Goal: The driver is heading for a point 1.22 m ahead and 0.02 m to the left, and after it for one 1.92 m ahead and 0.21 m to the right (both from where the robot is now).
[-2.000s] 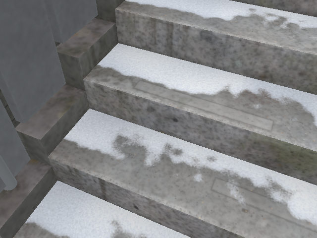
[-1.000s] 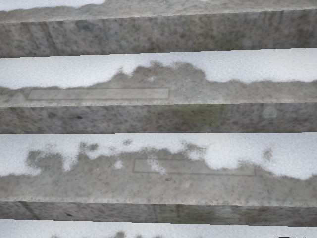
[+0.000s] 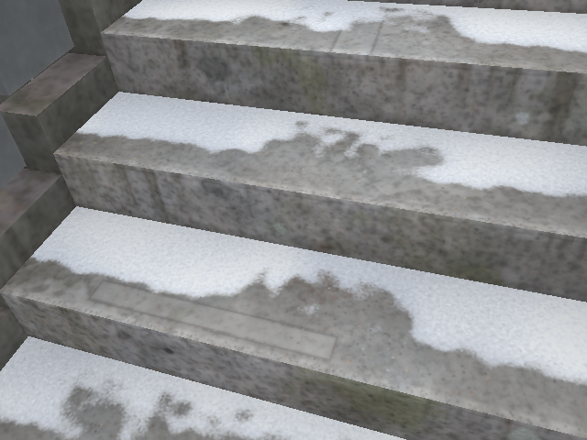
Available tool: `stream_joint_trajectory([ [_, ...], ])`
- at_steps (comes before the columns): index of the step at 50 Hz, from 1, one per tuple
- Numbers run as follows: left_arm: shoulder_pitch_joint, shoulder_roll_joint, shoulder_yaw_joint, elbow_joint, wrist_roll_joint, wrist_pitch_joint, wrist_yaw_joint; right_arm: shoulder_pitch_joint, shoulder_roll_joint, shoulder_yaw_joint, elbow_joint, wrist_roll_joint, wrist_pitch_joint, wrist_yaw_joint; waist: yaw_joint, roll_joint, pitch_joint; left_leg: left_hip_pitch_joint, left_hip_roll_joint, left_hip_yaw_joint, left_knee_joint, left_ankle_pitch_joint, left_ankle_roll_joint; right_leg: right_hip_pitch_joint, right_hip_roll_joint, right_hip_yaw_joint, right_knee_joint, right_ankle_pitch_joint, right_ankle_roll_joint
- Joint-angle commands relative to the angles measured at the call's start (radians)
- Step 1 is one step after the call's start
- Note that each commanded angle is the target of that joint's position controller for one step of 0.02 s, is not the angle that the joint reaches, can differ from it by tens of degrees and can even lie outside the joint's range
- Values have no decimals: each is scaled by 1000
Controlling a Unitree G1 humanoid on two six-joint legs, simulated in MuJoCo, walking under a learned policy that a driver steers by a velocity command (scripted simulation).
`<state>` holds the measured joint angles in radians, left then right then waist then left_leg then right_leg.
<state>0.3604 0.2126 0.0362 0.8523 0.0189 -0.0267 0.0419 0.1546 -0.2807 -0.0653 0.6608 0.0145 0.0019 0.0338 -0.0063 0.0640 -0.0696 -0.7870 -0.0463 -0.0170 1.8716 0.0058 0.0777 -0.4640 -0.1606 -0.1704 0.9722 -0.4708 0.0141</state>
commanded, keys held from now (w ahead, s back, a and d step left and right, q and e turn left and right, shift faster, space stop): w+q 0.32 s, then w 0.14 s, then w+e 0.54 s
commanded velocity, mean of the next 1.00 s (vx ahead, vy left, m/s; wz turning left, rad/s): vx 0.49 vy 0.00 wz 0.12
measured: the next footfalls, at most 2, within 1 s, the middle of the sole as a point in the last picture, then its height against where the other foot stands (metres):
left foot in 0.40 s outside the picture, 0.16 m higher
right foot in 0.96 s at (311, 309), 0.16 m higher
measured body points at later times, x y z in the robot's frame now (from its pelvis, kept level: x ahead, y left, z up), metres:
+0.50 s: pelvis +0.24 +0.07 +0.09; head +0.30 +0.06 +0.54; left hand +0.15 +0.31 -0.04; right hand +0.53 -0.07 +0.01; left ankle +0.36 +0.19 -0.52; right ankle +0.06 -0.14 -0.55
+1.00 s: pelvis +0.56 +0.07 +0.25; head +0.55 +0.08 +0.70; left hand +0.77 +0.27 +0.18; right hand +0.56 -0.15 +0.09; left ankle +0.37 +0.20 -0.47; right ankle +0.67 +0.02 -0.37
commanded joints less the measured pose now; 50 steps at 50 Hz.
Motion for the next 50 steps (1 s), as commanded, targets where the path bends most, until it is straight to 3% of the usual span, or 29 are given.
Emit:
stream_joint_trajectory([
  [1, 8, -36, -16, -22, -10, -25, -17, 23, 121, 52, -68, -23, 31, 2, -30, -117, 193, -237, 61, -88, 5, 43, -7, 28, -189, 248, -591, 18, -77],
  [4, 17, 31, -3, -65, 27, -35, 9, -12, 69, 48, -70, -25, 30, -30, 0, -101, 148, -303, 45, -51, -89, 51, -70, 126, -185, 120, -651, 86, -132],
  [6, 20, 59, -8, -86, 27, -35, 12, 0, 60, 39, -64, -16, 38, -47, 4, -127, 109, -323, 31, -52, 41, 11, -100, 197, -205, 122, -679, 94, -166],
  [8, 87, 104, 14, -76, -3, -26, 15, -72, 95, 48, -99, 5, 43, -58, 38, -142, 164, -511, 65, -56, 81, -97, -108, 337, -226, 117, -704, 40, -155],
  [14, 223, 60, 5, -35, 5, -14, 52, -285, 102, 62, -195, 8, 16, 1, 111, -155, 225, -726, 158, -16, -19, -213, -100, 632, -241, 58, -758, 313, -142],
  [17, 184, 114, 19, -55, -15, 30, 84, -431, 133, 97, -270, 18, 11, 39, 126, -143, 227, -548, 214, 115, -357, -279, -109, 603, -210, -34, -860, 406, -133],
  [18, 176, 190, 38, -64, -28, 54, 85, -482, 159, 120, -299, 28, 10, 59, 129, -153, 255, -342, 204, 210, -598, -376, -90, 486, -211, -58, -990, 432, -172],
  [19, 117, 226, 49, -73, -19, 72, 76, -445, 150, 120, -294, 33, 6, 71, 85, -173, 212, -90, 158, 259, -735, -409, -60, 401, -178, -107, -965, 664, -183],
  [20, 197, 271, 59, -23, -17, 61, 68, -348, 98, 87, -235, 28, -1, 55, 60, -223, 126, 129, 2, 398, -699, -627, -6, 400, -189, -88, -864, 1237, -238],
  [21, 140, 263, 39, -13, 7, 29, 54, -101, -12, 33, -187, 34, -16, 43, -97, -264, 14, 345, -92, 375, -717, -496, 93, 423, -194, -127, -596, 1969, -252],
  [22, 207, 230, 24, 9, 0, -10, 34, 98, -70, 2, -123, 32, -19, 31, -166, -265, -217, 769, -75, 148, -726, -493, 213, 184, -142, -75, -278, 2150, -203],
  [23, 163, 299, 36, -28, -43, -64, 0, 279, -148, -41, -112, 61, -11, 0, -252, -254, -325, 972, 69, -263, -1059, -581, 275, 44, -58, 22, 18, 1663, -127],
  [24, 111, 175, 19, -8, -57, -106, -40, 316, -222, -56, -30, 53, -13, -30, -175, 79, -408, 989, 327, -819, -1466, -627, 333, -58, 174, 92, 488, 361, -71],
  [25, 101, 120, 20, 11, -69, -126, -81, 299, -149, -11, -20, -40, -36, -24, -126, 5, -502, 923, 393, -896, -1500, -533, 292, -66, 178, 389, 791, 265, -111],
  [26, -83, 33, 1, -66, -91, -128, -85, 270, -97, -4, 4, -54, -59, -8, -125, -67, -340, 772, 395, -731, -1455, -539, 198, -151, 167, 396, 908, 250, -131],
  [27, -200, -24, -22, -138, -84, -123, -80, 273, -9, 18, 57, -37, -80, 4, -95, -72, -169, 654, 358, -598, -1425, -477, 151, -268, 141, 346, 965, 224, -158],
  [28, -238, -76, -41, -164, -65, -124, -80, 240, 61, 37, 101, -22, -95, 10, -66, -61, -103, 610, 328, -460, -1368, -458, 121, -367, 110, 349, 987, 223, -189],
  [29, -220, -98, -58, -163, -65, -119, -75, 209, 111, 49, 139, -39, -90, 19, -26, -53, -35, 542, 305, -357, -1387, -428, 97, -402, 116, 378, 1033, 253, -220],
  [31, -153, -115, -77, -159, -68, -88, -75, 144, 145, 58, 161, -41, -106, 32, 59, -58, 61, 404, 304, -217, -1449, -339, 81, -456, 121, 369, 1002, 256, -214],
  [32, -111, -73, -69, -138, -74, -64, -60, 99, 127, 58, 166, -37, -116, 36, 98, -60, 109, 338, 293, -121, -1492, -299, 70, -463, 115, 375, 888, 267, -192],
  [34, -110, -56, -60, -121, -73, -26, -52, 150, 141, 74, 204, -79, -118, 48, 78, 1, 84, 374, 327, -46, -1550, -200, 64, -599, 165, 302, 1137, 353, -145],
  [38, -244, -142, -95, -217, -50, -3, -55, 227, 122, 99, 289, -68, -79, 32, 70, 28, 159, 467, 336, 46, -1574, -222, -7, -943, 158, 319, 1388, 339, -146],
  [41, -480, -88, -93, -322, -19, -5, -53, 256, 101, 101, 308, -78, -66, -10, -4, 54, 162, 398, 290, 162, -1692, -185, 5, -846, 131, 178, 1059, 427, -91],
  [43, -577, -107, -110, -371, -13, -4, -53, 289, 18, 80, 330, -58, -62, -55, -23, 81, 122, 481, 319, 202, -1844, -42, 26, -714, 63, 89, 788, 336, -85],
  [45, -478, -90, -101, -324, -38, -6, -69, 264, -79, 60, 339, -32, -62, -72, 43, 102, 30, 500, 304, 301, -1798, 671, 50, -287, 133, -61, 513, 233, -152],
  [47, -303, 3, -52, -267, -8, -15, -78, 255, -177, 36, 330, -23, -62, -71, 143, 197, -101, 766, 363, 261, -1528, 1527, 70, -132, 257, -106, 382, -37, -183],
  [48, -214, 51, -25, -242, -11, -19, -83, 198, -198, 24, 284, -6, -55, -70, 179, 221, -139, 882, 341, 251, -1339, 1554, 59, -81, 290, -32, 107, -29, -202],
  [49, -104, 112, 0, -200, -1, -4, -92, 162, -192, 15, 237, 7, -69, -84, 212, 159, -171, 791, 333, 184, -1113, 1266, 44, 100, 261, 198, -103, 80, -222],
  [50, -24, 255, 40, -172, -5, 14, -84, 158, -6, 55, 140, -10, -98, -64, 152, -325, -224, 290, 98, 129, -681, 246, -46, 436, 42, 788, -396, -18, -374],
])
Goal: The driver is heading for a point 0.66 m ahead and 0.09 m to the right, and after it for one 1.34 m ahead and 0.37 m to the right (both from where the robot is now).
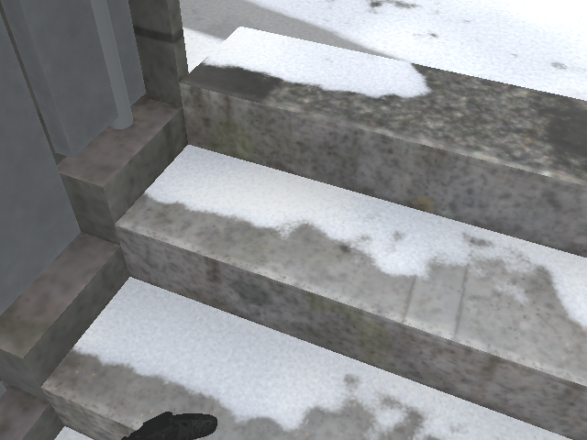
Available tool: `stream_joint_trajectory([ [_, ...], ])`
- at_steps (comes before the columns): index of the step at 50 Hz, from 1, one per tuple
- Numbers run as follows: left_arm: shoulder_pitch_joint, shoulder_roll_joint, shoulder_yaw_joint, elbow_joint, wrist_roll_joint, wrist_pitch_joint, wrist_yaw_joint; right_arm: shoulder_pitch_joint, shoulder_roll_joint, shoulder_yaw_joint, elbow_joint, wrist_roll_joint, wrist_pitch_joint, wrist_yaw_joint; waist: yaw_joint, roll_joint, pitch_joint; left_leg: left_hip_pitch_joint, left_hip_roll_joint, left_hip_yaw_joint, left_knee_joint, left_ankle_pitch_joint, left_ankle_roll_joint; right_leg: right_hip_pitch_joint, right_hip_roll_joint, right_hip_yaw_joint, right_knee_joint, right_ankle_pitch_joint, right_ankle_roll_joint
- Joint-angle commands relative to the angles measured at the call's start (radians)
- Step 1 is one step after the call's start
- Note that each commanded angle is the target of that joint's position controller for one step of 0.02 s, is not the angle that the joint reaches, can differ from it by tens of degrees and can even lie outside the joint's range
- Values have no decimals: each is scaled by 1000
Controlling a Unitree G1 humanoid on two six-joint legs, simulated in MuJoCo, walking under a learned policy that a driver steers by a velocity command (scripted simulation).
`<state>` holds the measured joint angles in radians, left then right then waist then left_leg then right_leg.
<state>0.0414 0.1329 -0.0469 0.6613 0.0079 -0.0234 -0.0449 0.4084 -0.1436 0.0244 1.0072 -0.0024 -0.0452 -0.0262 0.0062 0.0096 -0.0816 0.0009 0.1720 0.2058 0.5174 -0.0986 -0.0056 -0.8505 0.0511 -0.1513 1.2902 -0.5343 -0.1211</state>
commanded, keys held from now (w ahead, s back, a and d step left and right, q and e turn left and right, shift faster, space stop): w+e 0.50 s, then w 0.16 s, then w+q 0.34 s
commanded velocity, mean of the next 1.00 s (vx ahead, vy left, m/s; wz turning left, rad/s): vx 0.50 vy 0.00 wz -0.30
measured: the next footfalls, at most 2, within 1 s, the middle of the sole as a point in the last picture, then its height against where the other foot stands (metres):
left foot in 0.48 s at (305, 400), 0.16 m higher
right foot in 0.98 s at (521, 309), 0.16 m higher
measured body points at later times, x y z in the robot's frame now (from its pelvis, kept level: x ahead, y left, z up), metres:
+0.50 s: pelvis +0.30 -0.03 +0.17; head +0.32 -0.07 +0.61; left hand +0.25 +0.19 +0.04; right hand +0.53 -0.22 +0.13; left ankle +0.48 +0.02 -0.45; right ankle +0.12 -0.05 -0.57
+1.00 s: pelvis +0.53 -0.19 +0.32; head +0.56 -0.18 +0.77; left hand +0.83 -0.21 +0.29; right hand +0.36 -0.30 +0.18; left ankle +0.49 +0.01 -0.42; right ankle +0.58 -0.34 -0.29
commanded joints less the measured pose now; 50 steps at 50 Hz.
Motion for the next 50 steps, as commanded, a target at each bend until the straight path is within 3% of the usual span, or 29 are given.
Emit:
stream_joint_trajectory([
  [1, 365, 326, 119, 63, 28, 4, 27, -201, -125, -38, -228, -4, -85, 32, 148, -295, -257, -692, -232, -337, 1053, -46, 24, 873, -274, 1164, -1026, -23, -220],
  [2, 416, 251, 96, 115, 33, -2, 26, -212, -81, -35, -265, 15, -93, 58, 110, -182, -124, -787, -203, -374, 1182, -12, 46, 783, -259, 1042, -1007, -45, -143],
  [4, 358, 90, 58, 161, 16, -26, -5, -315, -34, -16, -330, -17, -101, 68, 20, -14, 75, -912, -166, -339, 1282, 30, 95, 519, -187, 835, -900, -20, -104],
  [5, 335, 40, 42, 186, 15, -37, 0, -295, -3, -5, -344, -32, -96, 66, -23, -7, 77, -940, -143, -329, 1393, 38, 118, 460, -143, 749, -872, 15, -75],
  [7, 375, 49, 45, 237, 16, -37, 0, -221, 38, 20, -353, -33, -88, 78, -53, -60, 67, -1065, -148, -304, 1580, 9, 144, 542, -108, 654, -907, 149, -48],
  [11, 330, 46, 34, 227, 12, -20, 3, -324, 57, 61, -410, -32, -73, 86, -77, 58, 122, -1233, -86, -206, 1483, 92, 95, 409, -68, 476, -882, 264, 30],
  [14, 466, 55, 23, 289, 0, -29, 26, -490, 114, 95, -483, -47, -83, 62, -7, -70, 78, -1282, -125, -80, 1515, 163, 60, 385, -79, 564, -926, 409, -4],
  [16, 572, 94, 34, 333, -8, -15, 32, -555, 121, 114, -505, -20, -94, 60, 51, -124, 71, -1503, -118, -95, 1497, 74, 41, 627, -114, 624, -945, 351, -10],
  [18, 700, 56, 30, 367, -9, 15, 53, -743, 97, 117, -578, -6, -116, 59, 131, -93, 99, -1544, -131, -87, 1278, 18, 30, 763, -154, 675, -997, 503, -20],
  [20, 688, 44, 36, 360, -37, 15, 98, -907, 116, 137, -667, -20, -116, 56, 113, -124, 111, -1141, -126, -2, 860, -137, 35, 588, -195, 620, -1253, 676, -62],
  [22, 627, 125, 52, 345, -14, -39, 100, -594, -53, 38, -597, 0, -123, 33, -66, -302, -165, -404, -290, 72, 673, -153, 77, 567, -167, 512, -1090, 1723, -73],
  [23, 502, 224, 70, 336, 3, -41, 93, -351, -169, -25, -531, -2, -109, 31, -230, -404, -280, -320, -247, -112, 548, -277, 128, 775, -187, 502, -870, 2048, -79],
  [24, 301, 277, 89, 262, 20, -57, 87, -73, -283, -69, -449, -10, -102, 33, -363, -347, -381, -122, -154, -345, 415, -391, 189, 751, -175, 510, -599, 2017, -76],
  [25, 299, 189, 77, 211, 31, -88, 54, 86, -339, -85, -366, -61, -96, 32, -303, 60, -554, 225, 27, -707, 193, -474, 284, 510, -70, 477, -313, 1593, -88],
  [26, 320, 46, 52, 205, 42, -104, 8, 93, -294, -81, -303, -71, -61, 4, -238, 456, -555, 325, 216, -1286, -199, -497, 435, 199, 136, 500, 173, 434, -13],
  [27, 250, 80, 63, 163, 50, -112, -39, 45, -177, -60, -260, -38, -27, -28, -218, 328, -375, 161, 212, -1361, -272, -637, 402, 48, 109, 506, 566, 381, 7],
  [28, 106, 64, 57, 62, 36, -99, -55, -18, -53, -25, -178, -22, -16, -37, -143, 183, -103, -68, 179, -1131, -246, -620, 365, -96, 91, 435, 774, 339, 33],
  [29, 95, -15, 28, 21, 27, -81, -60, -56, 38, -5, -114, -29, -15, -34, -48, 43, 39, -268, 169, -912, -189, -567, 293, -161, 60, 399, 871, 348, -12],
  [31, 210, -82, -6, 25, -18, -49, -29, -122, 140, 17, -48, -65, -18, 6, 74, -102, 149, -495, 106, -576, -139, -365, 189, -193, 21, 393, 1060, 343, -63],
  [34, 250, -123, -49, 5, -49, -46, -16, -161, 71, 8, -22, -55, -19, 56, 139, -54, 174, -593, 26, -242, -168, -225, 136, -309, -52, 375, 892, 431, -51],
  [36, 126, -103, -60, -10, -36, -36, 5, -120, 42, 19, -19, -68, -29, 65, 87, -41, 176, -666, 24, -226, -213, -195, 203, -344, -26, 275, 985, 505, 16],
  [38, 39, -145, -90, -78, -22, -32, 25, -12, -22, 17, 2, -35, -33, 57, 53, 51, 174, -503, 57, -332, -241, -249, 215, -577, -73, 262, 1098, 433, 48],
  [40, -68, -109, -101, -148, -4, -37, 29, 41, -58, 11, -7, -25, -31, 44, 26, 41, 152, -352, 66, -375, -250, -301, 185, -680, -185, 202, 943, 430, 76],
  [43, -342, -74, -109, -265, 15, -74, 19, 208, -71, -2, 2, 7, -19, 3, -99, 45, 50, -278, 79, -463, -312, -247, 212, -525, -257, 121, 566, 495, 135],
  [45, -412, -110, -133, -289, 4, -84, 4, 235, -136, -43, -16, 37, 2, -33, -110, 112, -15, -333, 93, -396, -461, -45, 218, -107, -237, 67, 190, 178, 133],
  [46, -375, -116, -111, -248, -13, -78, -2, 229, -134, -46, -6, 18, 7, -25, -66, 161, -84, -288, 68, -322, -437, 216, 216, 104, -159, -33, 68, 50, 124],
  [47, -234, -30, -63, -224, -25, -79, 7, 264, -145, -42, 16, -4, -8, -11, -5, 266, -148, -216, 65, -323, -352, 828, 219, 315, -65, -58, -3, 17, 93],
  [49, 97, 159, 33, -128, -15, -87, 15, 101, -226, -60, -33, -9, -18, -3, 194, 332, -244, -53, 48, -285, 11, 1297, 162, 477, -96, 155, -205, 43, 25],
  [50, 281, 252, 70, -61, 10, -83, 15, 38, -147, -61, -100, 1, -44, 7, 227, 26, -344, -424, -55, -252, 353, 1000, 129, 794, -312, 583, -423, 79, -83],
])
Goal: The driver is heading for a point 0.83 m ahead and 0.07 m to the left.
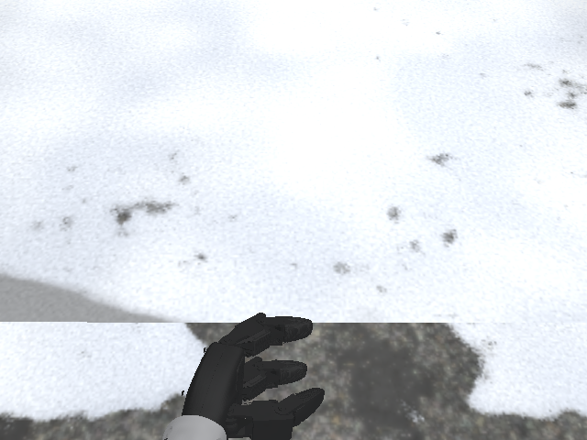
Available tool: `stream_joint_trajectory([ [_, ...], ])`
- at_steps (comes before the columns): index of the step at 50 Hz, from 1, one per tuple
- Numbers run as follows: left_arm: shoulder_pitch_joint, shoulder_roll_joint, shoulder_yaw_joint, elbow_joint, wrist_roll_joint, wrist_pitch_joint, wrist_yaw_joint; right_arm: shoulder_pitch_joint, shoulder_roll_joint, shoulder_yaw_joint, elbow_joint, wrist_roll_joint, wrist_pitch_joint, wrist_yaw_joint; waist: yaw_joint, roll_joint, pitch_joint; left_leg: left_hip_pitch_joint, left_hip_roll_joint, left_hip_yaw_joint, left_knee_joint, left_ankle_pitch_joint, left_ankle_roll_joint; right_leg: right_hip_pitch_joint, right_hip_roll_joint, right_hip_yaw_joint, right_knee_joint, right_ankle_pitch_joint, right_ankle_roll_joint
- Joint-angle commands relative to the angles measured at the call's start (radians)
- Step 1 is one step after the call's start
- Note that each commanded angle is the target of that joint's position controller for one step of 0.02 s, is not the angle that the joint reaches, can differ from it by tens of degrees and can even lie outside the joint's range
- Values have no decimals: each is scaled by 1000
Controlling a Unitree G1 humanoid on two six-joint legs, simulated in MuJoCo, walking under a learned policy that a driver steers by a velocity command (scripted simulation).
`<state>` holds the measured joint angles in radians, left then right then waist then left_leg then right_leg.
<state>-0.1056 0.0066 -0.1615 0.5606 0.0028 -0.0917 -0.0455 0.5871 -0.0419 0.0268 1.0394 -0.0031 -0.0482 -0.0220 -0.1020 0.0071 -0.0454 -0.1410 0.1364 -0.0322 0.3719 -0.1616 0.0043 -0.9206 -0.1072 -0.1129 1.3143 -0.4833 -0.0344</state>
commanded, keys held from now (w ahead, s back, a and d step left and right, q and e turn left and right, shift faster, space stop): w+q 0.50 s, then w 0.04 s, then w+e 0.46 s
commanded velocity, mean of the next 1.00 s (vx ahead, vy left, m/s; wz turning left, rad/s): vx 0.50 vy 0.00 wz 0.21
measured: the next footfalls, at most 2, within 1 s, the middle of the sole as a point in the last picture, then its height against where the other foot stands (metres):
left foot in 0.52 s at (150, 409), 0.16 m higher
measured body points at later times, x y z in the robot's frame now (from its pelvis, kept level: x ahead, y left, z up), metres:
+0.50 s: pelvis +0.26 +0.04 +0.12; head +0.29 +0.05 +0.57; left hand +0.13 +0.23 -0.02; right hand +0.52 -0.03 +0.05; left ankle +0.42 +0.20 -0.42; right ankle +0.10 -0.14 -0.60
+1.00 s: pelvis +0.52 +0.18 +0.30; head +0.49 +0.20 +0.75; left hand +0.65 +0.42 +0.19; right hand +0.58 -0.05 +0.17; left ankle +0.42 +0.20 -0.44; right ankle +0.74 +0.07 -0.32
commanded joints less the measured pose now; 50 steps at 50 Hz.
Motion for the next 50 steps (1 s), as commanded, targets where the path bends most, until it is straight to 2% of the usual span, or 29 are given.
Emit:
stream_joint_trajectory([
  [1, 601, 465, 218, 93, 51, 13, 29, -131, -105, -42, -149, 2, -70, 24, 352, -323, -498, -584, -198, -100, 939, 63, 85, 1076, -363, 1103, -943, -150, -315],
  [2, 535, 403, 211, 122, 37, 20, 42, -155, -71, -61, -133, 10, -76, 55, 311, -198, -421, -696, -206, -265, 1394, -30, 69, 937, -414, 1205, -1031, -245, -294],
  [3, 422, 317, 189, 166, -3, 32, 40, -302, 2, -43, -220, 25, -53, 66, 233, -200, -186, -837, -167, -195, 1569, 11, 82, 755, -375, 983, -996, -213, -220],
  [4, 369, 176, 158, 233, 1, 42, 34, -365, -5, -28, -280, 20, -32, 67, 170, -187, -13, -925, -132, -133, 1639, 47, 111, 598, -326, 707, -910, -145, -158],
  [5, 331, 69, 136, 290, 20, 37, 24, -346, -49, -35, -295, 27, -13, 63, 107, -142, 44, -931, -108, -105, 1658, 94, 139, 532, -282, 490, -864, -48, -89],
  [7, 323, 17, 132, 361, 31, 31, 16, -261, -40, -28, -280, 45, 18, 60, 27, -110, 81, -887, -120, -133, 1654, 147, 181, 495, -209, 244, -884, 97, -10],
  [10, 341, 86, 153, 364, 31, 33, 22, -278, 0, 3, -326, 31, 46, 44, 1, -58, 131, -976, -126, -129, 1575, 161, 154, 506, -216, 56, -945, 270, -18],
  [13, 384, 152, 149, 363, 61, 28, 41, -331, -67, -7, -360, 4, 68, 31, 27, -60, 106, -1046, -146, -75, 1662, 193, 102, 583, -221, -25, -986, 360, -53],
  [19, 597, 266, 185, 379, 33, 35, 98, -645, -74, 22, -546, 14, 67, 56, 144, -57, 171, -1461, -39, -42, 1594, -31, 71, 990, -274, -42, -1061, 289, -34],
  [20, 617, 245, 181, 378, 33, 46, 109, -702, -75, 28, -584, 21, 64, 65, 154, -68, 174, -1423, -5, -24, 1532, -24, 61, 965, -270, -49, -1112, 285, -30],
  [22, 573, 311, 201, 356, 19, 60, 133, -773, -88, 44, -630, 17, 62, 88, 154, -62, 163, -1155, 43, 141, 1189, -49, 63, 848, -239, -135, -1256, 291, -58],
  [23, 567, 353, 215, 365, -11, 66, 136, -816, -59, 51, -650, 36, 57, 97, 144, -114, 158, -885, 42, 182, 1018, -174, 98, 757, -235, -172, -1336, 484, -72],
  [24, 610, 372, 215, 396, -20, 62, 129, -768, -118, 17, -623, 42, 54, 102, 118, -120, 146, -641, -63, 322, 950, -288, 134, 722, -216, -214, -1261, 928, -99],
  [25, 603, 460, 231, 394, -21, 55, 119, -651, -150, -15, -595, 18, 41, 106, 48, -194, 53, -521, -160, 375, 995, -343, 181, 816, -249, -202, -1095, 1637, -124],
  [26, 564, 490, 233, 366, -20, 43, 108, -443, -245, -64, -544, 34, 32, 106, -60, -276, -58, -334, -223, 306, 832, -319, 237, 891, -243, -182, -879, 1929, -118],
  [27, 567, 494, 243, 333, -42, 23, 106, -254, -357, -116, -475, 42, 41, 90, -124, -292, -226, -15, -214, 5, 661, -213, 284, 754, -186, -118, -599, 1719, -56],
  [28, 620, 328, 191, 278, -27, -15, 68, -193, -483, -152, -443, 37, 54, 60, -47, 162, -364, 252, 26, -626, 235, -545, 419, 413, 13, -22, -194, 877, 29],
  [29, 620, 319, 207, 339, -18, -55, 27, -165, -427, -129, -398, 15, 56, 37, -10, 210, -559, 280, 123, -971, -89, -711, 350, 433, 123, 235, 170, 341, 23],
  [30, 543, 278, 222, 316, -58, -58, 12, -150, -356, -96, -362, -16, 36, 44, 4, 147, -464, 186, 171, -901, -131, -687, 252, 347, 146, 341, 421, 314, 5],
  [31, 420, 239, 213, 266, -62, -50, 22, -178, -288, -81, -322, -17, 14, 63, 18, 40, -304, 27, 175, -774, -60, -673, 198, 250, 129, 316, 544, 347, -38],
  [32, 299, 191, 195, 201, -40, -47, 33, -220, -207, -57, -282, -18, -9, 80, 45, -14, -145, -159, 166, -637, 7, -570, 171, 173, 98, 325, 606, 388, -94],
  [33, 275, 157, 180, 182, -27, -45, 37, -269, -134, -37, -227, -26, -34, 91, 105, -45, -71, -279, 138, -480, 58, -424, 137, 163, 66, 347, 602, 423, -135],
  [36, 398, 105, 146, 210, -42, -5, 36, -338, -65, -23, -183, -38, -51, 108, 198, -23, 0, -344, 72, -144, 81, -164, 77, 72, 82, 393, 552, 503, -169],
  [38, 436, 190, 170, 241, -33, 16, 44, -355, -62, -15, -186, -36, -60, 101, 206, -12, 15, -321, 45, 11, 8, 27, 23, 35, 72, 375, 347, 564, -142],
  [40, 334, 197, 176, 201, -10, 25, 46, -326, -154, -27, -157, -34, -64, 63, 185, 67, 48, -336, 15, 109, -80, 91, -13, 7, 93, 282, 202, 677, -98],
  [42, 248, 203, 177, 187, -13, 22, 35, -278, -170, -18, -126, -20, -73, 35, 141, 109, 23, -281, 3, 168, -113, 225, -37, 9, 112, 222, 49, 749, -74],
  [44, 214, 211, 185, 180, -33, 31, 28, -229, -231, -41, -115, -30, -78, -2, 111, 138, 17, -180, 9, 181, -150, 238, -32, -36, 106, 192, -58, 765, -56],
  [48, 148, 237, 203, 185, -36, 38, 16, -205, -297, -57, -105, -49, -73, -22, 78, 79, 31, 67, 117, 140, -204, 236, 40, -112, 57, 185, -221, 710, -45],
  [50, 97, 226, 206, 176, -33, 33, 7, -176, -280, -56, -101, -29, -69, -24, 38, 25, 80, 196, 144, 140, -226, 259, 45, -170, 51, 175, -320, 645, -47],
])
